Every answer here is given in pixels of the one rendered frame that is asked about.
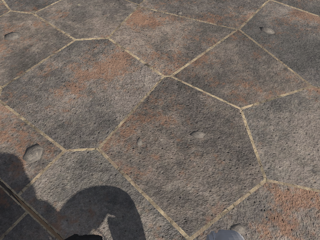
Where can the robot right thigh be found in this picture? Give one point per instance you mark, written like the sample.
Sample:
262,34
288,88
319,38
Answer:
224,235

